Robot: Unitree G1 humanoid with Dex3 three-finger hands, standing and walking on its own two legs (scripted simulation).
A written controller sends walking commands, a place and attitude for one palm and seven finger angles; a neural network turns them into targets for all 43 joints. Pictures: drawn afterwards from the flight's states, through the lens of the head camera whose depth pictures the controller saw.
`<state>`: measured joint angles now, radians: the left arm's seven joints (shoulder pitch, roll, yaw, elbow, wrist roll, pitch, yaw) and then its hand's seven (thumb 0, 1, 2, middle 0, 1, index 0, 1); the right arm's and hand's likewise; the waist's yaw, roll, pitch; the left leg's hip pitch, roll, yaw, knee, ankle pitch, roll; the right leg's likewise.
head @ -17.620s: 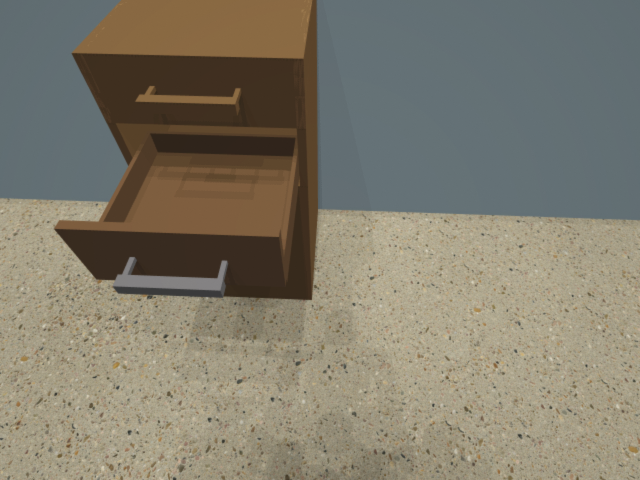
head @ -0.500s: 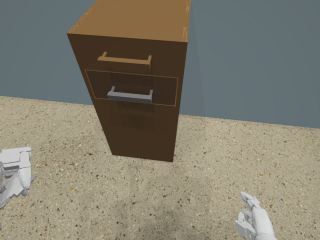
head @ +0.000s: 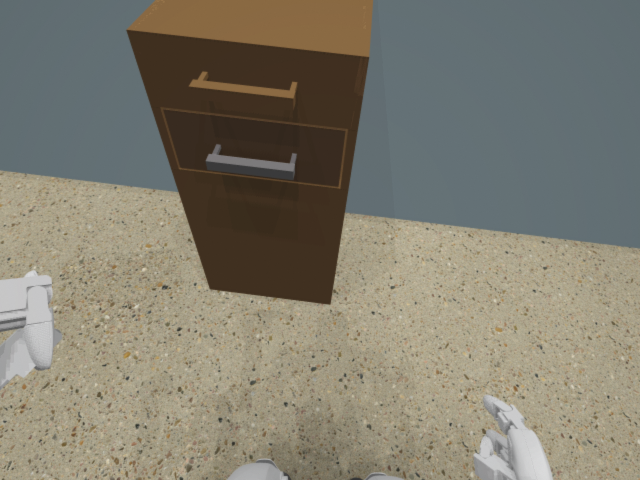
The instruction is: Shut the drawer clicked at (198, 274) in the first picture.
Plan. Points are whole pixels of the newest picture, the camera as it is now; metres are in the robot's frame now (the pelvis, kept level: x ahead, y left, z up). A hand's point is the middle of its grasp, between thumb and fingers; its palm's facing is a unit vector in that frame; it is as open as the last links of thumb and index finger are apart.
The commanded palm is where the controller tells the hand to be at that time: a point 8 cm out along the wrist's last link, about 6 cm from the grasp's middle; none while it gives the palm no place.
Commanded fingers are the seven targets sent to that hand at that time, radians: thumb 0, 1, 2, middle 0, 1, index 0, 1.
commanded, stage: step back with the hand held close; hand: left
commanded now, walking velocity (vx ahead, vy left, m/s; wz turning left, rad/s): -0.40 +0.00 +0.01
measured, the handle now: (253, 160) +0.75 +0.17 -0.10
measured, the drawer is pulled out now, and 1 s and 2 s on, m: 0.00 0.00 0.00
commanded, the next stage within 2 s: stop stepping back and stand still in 0.40 s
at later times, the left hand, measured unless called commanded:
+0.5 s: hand (49, 452) +0.12 +0.19 +0.18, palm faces +0.17 -0.85 -0.50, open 3.2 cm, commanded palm +0.05 +0.26 +0.19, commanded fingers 0.00 0.90 0.90 -1.40 -1.60 -1.40 -1.60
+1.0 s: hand out of the picture +0.03 +0.24 +0.18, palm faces +0.32 -0.84 -0.43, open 3.2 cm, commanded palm -0.01 +0.28 +0.19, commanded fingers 0.00 0.90 0.90 -1.40 -1.60 -1.40 -1.60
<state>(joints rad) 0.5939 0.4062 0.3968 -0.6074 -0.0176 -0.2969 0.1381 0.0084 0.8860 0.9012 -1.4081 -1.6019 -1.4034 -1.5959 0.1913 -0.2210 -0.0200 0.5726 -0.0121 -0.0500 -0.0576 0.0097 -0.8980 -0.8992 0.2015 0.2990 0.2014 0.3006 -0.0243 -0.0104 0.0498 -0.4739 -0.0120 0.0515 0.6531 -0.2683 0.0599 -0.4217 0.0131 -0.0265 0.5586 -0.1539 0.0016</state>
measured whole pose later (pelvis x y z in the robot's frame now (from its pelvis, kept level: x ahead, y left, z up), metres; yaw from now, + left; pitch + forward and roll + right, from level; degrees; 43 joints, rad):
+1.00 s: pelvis -0.15 +0.00 +0.01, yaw -2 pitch -3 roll -4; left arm 0.68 0.42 0.37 -0.63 -0.05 -0.21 0.14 0.01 0.89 0.90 -1.41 -1.60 -1.40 -1.60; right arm 0.25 -0.19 0.02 0.63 -0.02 -0.09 -0.07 0.01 -0.90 -0.90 0.20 0.30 0.20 0.30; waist -0.01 0.02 -0.01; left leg -0.45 0.01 -0.01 0.60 -0.26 0.00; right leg -0.16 0.05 -0.01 0.51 -0.31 -0.01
